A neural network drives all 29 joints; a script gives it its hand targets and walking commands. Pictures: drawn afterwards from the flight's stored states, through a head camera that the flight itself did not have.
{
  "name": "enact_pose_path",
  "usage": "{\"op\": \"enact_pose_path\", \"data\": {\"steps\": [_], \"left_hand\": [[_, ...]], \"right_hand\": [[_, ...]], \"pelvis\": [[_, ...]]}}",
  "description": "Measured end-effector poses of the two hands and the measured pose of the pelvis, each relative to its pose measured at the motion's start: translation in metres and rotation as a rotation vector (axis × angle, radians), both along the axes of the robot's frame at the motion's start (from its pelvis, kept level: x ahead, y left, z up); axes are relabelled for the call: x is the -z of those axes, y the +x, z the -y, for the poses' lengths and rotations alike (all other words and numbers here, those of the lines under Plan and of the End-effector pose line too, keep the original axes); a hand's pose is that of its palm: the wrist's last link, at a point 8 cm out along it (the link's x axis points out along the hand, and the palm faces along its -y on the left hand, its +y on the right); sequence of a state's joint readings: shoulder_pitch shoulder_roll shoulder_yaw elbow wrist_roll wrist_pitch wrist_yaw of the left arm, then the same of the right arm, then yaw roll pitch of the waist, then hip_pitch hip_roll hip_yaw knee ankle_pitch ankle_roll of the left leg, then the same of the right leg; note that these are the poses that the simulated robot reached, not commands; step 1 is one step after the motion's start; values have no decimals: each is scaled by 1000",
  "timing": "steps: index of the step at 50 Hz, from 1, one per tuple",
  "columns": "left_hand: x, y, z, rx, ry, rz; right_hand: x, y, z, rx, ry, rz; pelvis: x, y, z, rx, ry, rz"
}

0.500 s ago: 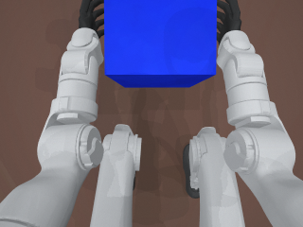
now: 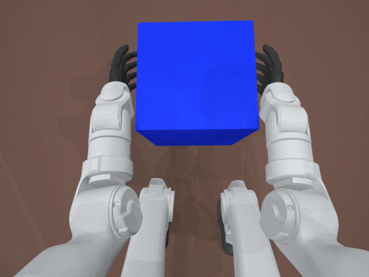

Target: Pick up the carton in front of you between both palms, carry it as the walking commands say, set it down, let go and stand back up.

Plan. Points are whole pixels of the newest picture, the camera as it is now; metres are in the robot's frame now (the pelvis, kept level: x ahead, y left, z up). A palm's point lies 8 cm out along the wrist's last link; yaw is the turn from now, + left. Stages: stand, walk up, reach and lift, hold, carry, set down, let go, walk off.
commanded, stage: reach and lift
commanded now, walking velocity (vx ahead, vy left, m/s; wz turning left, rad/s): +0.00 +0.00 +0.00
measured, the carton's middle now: (194, 96) +0.49 +0.02 -0.12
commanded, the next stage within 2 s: none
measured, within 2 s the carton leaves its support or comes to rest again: neither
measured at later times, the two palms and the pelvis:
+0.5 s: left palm (84, 71) +0.43 +0.16 +0.11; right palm (328, 73) +0.44 -0.14 +0.11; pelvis +0.05 +0.00 +0.14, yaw +0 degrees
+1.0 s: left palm out of the picture +0.39 +0.15 +0.26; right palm out of the picture +0.39 -0.15 +0.26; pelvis +0.09 +0.00 +0.24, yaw +1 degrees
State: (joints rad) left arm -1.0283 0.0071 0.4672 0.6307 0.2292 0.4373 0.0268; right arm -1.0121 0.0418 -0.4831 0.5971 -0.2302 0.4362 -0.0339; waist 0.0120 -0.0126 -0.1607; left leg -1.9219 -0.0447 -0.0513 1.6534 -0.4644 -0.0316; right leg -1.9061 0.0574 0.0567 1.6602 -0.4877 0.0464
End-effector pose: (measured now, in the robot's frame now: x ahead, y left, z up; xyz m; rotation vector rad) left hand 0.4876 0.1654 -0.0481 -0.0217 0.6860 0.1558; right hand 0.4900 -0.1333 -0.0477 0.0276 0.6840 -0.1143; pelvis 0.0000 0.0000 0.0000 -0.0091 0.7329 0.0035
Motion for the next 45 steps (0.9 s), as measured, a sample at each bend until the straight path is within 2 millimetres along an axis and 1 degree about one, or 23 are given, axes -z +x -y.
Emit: {"op": "enact_pose_path", "data": {"steps": [15, 32, 39, 45], "left_hand": [[-101, -31, 5, -5, -14, -8], [-204, -67, 9, -5, -12, -9], [-247, -81, 11, -4, -12, -2], [-281, -93, 12, -4, -10, 13]], "right_hand": [[-101, -33, 6, 10, 6, -9], [-204, -69, 9, 7, 1, -9], [-247, -82, 11, 4, -3, -3], [-281, -94, 12, 0, -7, 12]], "pelvis": [[-86, 29, 0, -4, 1, 127], [-178, 60, 2, -2, 10, 359], [-210, 75, 3, -4, 12, 480], [-232, 84, 3, -7, 13, 589]]}}
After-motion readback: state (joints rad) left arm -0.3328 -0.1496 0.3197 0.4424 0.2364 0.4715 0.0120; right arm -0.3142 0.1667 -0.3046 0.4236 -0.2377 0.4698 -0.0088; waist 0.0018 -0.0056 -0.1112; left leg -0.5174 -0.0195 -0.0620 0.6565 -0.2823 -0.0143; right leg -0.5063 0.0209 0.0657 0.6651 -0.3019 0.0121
